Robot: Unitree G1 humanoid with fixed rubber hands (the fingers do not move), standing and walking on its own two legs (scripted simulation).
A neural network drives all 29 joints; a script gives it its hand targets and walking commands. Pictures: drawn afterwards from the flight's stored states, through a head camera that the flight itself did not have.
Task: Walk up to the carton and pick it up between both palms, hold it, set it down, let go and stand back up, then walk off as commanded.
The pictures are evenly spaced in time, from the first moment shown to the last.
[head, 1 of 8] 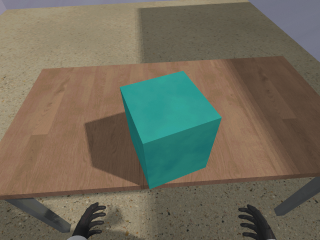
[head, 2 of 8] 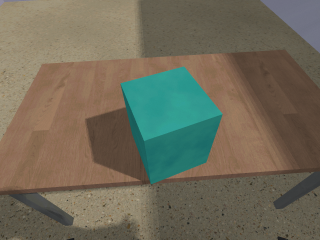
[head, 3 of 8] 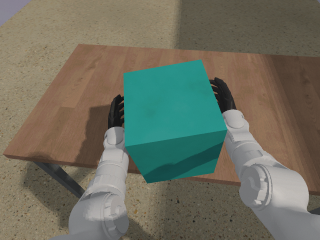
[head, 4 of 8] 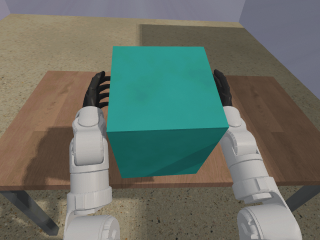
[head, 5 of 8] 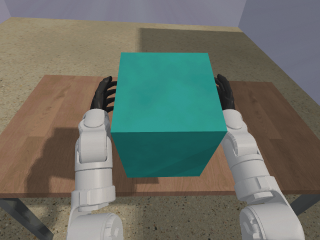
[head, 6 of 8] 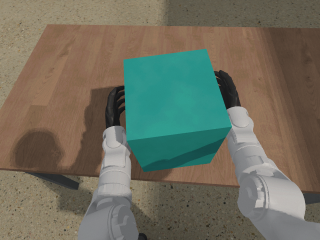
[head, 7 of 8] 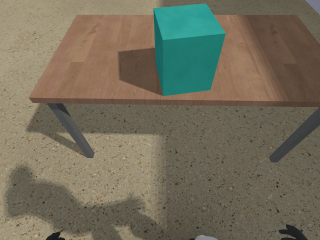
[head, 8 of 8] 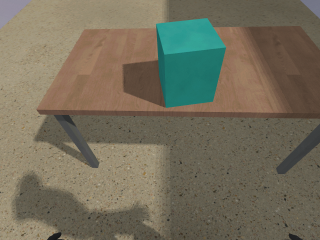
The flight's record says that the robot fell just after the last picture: no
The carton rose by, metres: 0.18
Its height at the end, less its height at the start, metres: +0.00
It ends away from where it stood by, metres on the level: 0.03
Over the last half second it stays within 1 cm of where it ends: yes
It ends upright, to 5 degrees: yes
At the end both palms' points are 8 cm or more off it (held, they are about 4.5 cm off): yes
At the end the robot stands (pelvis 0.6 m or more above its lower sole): yes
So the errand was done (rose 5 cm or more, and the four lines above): yes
